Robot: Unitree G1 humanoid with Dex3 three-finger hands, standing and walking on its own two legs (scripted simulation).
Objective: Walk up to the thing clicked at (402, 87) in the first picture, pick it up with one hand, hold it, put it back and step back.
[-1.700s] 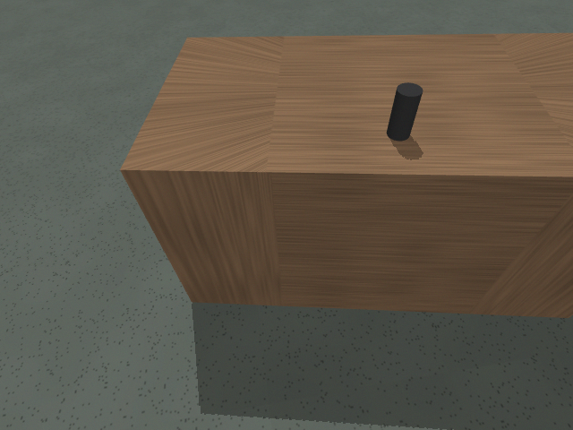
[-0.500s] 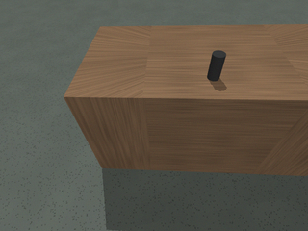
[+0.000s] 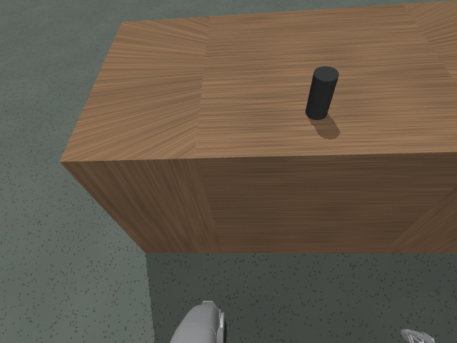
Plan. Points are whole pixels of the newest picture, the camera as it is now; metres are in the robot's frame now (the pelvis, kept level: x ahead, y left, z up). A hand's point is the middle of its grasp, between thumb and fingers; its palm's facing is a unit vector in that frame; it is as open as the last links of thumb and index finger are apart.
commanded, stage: walk up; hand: right
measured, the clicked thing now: (320, 94) +0.65 -0.19 -0.01
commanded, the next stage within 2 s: stand in 1.86 s
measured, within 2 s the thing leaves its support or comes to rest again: neither
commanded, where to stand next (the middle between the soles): +0.19 +0.03 m, yaw +0 degrees
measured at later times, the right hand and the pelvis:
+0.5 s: hand (372, 302) +0.20 -0.24 -0.16, palm faces +0.00 +0.94 -0.33, open 7.4 cm; pelvis +0.12 +0.02 -0.02, yaw -1 degrees
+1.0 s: hand (355, 288) +0.23 -0.21 -0.15, palm faces -0.03 +0.93 -0.37, open 7.4 cm; pelvis +0.13 +0.04 -0.01, yaw +1 degrees
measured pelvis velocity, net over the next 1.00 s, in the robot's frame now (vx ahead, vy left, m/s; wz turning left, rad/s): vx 0.13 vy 0.04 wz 0.01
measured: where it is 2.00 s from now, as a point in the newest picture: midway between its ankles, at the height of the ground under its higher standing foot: outside the picture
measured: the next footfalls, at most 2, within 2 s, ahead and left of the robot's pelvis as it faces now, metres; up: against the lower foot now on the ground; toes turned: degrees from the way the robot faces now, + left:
left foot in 0.08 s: +0.20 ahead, +0.12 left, +0.00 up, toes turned +2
right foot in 0.48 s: +0.22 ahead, -0.11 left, +0.00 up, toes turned +0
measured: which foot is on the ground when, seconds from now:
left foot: up 0.00-0.06, down 0.08-0.50, up 0.52-0.72, down 0.74-1.00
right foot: down 0.00-0.10, up 0.12-0.46, down 0.48-1.00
